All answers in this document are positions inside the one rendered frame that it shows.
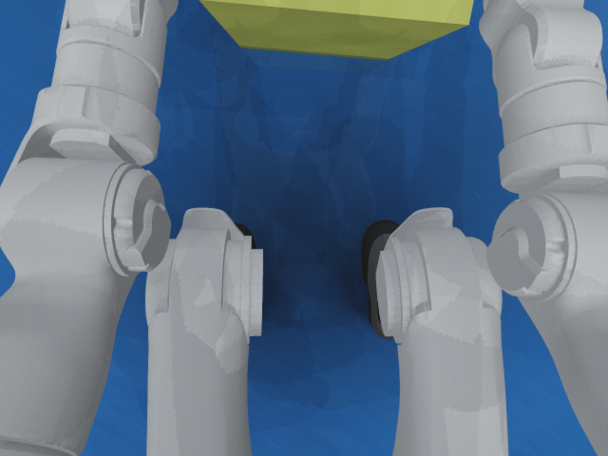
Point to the robot left thigh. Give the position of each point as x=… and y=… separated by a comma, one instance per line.
x=198, y=347

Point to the robot thigh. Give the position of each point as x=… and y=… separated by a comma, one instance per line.
x=452, y=389
x=198, y=347

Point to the robot right forearm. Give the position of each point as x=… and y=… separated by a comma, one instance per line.
x=552, y=96

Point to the right robot upper arm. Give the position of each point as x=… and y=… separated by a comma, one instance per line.
x=550, y=250

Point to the left robot upper arm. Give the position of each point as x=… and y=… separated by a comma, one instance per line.
x=77, y=233

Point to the robot right thigh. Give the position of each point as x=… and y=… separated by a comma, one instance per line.
x=452, y=389

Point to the carton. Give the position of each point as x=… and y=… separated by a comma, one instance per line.
x=368, y=29

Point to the robot left forearm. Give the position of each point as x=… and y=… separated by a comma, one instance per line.
x=101, y=104

